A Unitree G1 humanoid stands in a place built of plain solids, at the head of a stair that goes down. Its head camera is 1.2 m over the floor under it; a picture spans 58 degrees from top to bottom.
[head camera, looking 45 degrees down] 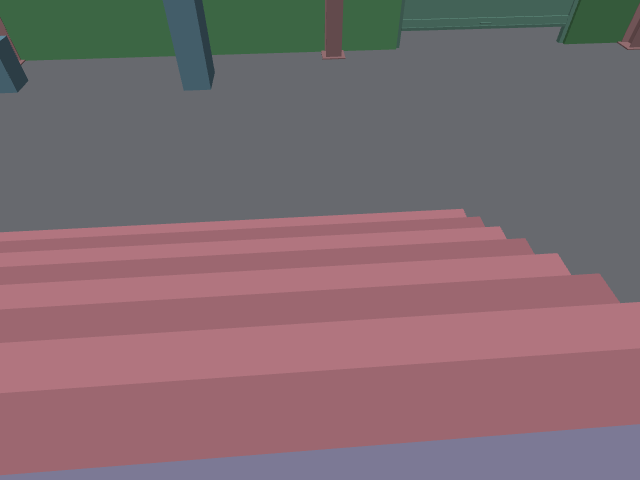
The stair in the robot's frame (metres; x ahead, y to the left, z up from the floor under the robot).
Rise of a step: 0.19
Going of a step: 0.33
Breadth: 5.70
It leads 4 degrees to the left of straight ahead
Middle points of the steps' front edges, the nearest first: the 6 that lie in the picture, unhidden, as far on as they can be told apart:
1.32 1.33 -0.58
1.65 1.35 -0.78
1.98 1.38 -0.97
2.31 1.40 -1.17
2.64 1.43 -1.36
2.97 1.45 -1.56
